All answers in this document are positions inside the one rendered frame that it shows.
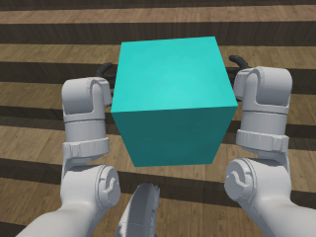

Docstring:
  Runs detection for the robot right forearm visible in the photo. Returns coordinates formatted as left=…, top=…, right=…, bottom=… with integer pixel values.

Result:
left=233, top=66, right=293, bottom=184

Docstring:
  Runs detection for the robot left forearm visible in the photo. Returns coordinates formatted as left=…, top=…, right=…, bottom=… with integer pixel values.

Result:
left=60, top=77, right=113, bottom=199

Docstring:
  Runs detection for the robot left thigh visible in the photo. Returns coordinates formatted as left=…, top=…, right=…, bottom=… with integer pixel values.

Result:
left=114, top=183, right=160, bottom=237

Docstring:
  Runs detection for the left robot hand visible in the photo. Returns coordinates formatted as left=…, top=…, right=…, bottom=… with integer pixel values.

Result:
left=93, top=62, right=117, bottom=108

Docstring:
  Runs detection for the right robot upper arm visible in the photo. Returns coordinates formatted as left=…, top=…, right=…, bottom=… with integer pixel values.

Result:
left=224, top=157, right=316, bottom=237

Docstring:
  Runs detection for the right robot hand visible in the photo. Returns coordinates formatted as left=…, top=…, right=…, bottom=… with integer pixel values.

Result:
left=225, top=54, right=251, bottom=102

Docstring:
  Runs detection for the carton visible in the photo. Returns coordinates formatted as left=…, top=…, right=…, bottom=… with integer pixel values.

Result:
left=111, top=37, right=238, bottom=167

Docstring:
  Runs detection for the left robot upper arm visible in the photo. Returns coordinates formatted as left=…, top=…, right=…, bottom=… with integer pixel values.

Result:
left=16, top=164, right=121, bottom=237

